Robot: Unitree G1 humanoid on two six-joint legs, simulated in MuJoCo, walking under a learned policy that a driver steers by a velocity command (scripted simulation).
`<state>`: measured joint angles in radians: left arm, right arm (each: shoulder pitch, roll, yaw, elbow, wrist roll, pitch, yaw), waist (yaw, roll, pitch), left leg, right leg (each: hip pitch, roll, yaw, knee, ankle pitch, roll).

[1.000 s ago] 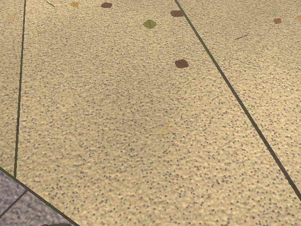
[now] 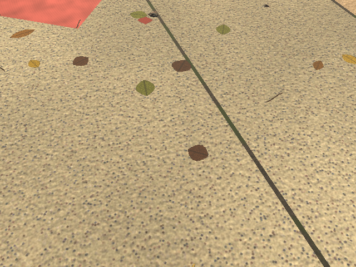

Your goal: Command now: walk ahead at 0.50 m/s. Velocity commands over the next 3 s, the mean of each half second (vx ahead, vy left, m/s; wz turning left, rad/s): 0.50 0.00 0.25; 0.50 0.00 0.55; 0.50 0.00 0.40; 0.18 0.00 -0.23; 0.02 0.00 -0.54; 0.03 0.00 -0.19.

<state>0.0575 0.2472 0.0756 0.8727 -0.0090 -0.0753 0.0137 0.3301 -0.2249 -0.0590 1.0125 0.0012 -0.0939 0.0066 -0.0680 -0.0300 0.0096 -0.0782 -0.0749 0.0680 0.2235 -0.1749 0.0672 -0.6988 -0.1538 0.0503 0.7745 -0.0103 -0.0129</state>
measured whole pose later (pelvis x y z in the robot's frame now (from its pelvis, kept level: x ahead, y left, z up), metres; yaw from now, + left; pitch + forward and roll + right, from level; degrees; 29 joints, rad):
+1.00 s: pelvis +0.54 +0.06 +0.00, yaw +27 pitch +2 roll +0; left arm 0.06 0.29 0.07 0.80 0.01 -0.10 0.01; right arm 0.31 -0.25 -0.08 0.80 0.01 -0.05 0.01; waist -0.04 -0.02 0.03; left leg -0.21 -0.11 -0.05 0.36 -0.18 0.11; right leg -0.66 -0.12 0.07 0.94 -0.20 0.05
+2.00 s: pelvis +0.90 +0.26 -0.01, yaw +28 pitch +2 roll +1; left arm 0.19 0.31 0.07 0.77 -0.01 0.06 0.02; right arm 0.12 -0.27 -0.07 0.75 -0.02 -0.01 -0.03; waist 0.00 -0.02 0.03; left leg -0.34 0.05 0.15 0.43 -0.12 0.02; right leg -0.52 -0.07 -0.02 0.90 -0.36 0.05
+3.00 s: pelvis +0.93 +0.25 -0.01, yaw +7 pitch +0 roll +0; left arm 0.25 0.25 0.04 0.70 0.01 0.03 0.01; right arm 0.19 -0.26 -0.03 0.82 0.00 -0.02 0.00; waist -0.01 0.02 0.00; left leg -0.27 0.01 0.00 0.62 -0.39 -0.01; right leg -0.21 0.00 0.06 0.54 -0.33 0.00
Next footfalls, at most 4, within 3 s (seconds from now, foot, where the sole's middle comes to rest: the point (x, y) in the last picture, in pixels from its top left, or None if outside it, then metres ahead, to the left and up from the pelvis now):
0.20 right None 0.30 -0.16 -0.78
0.74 left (141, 255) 0.55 0.13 -0.78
1.24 right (151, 176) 0.90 0.09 -0.78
1.68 left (75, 174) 0.93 0.42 -0.78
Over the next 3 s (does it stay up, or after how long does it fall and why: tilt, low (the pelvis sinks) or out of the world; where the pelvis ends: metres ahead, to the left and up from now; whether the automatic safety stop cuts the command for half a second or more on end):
stays up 0.93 0.25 -0.01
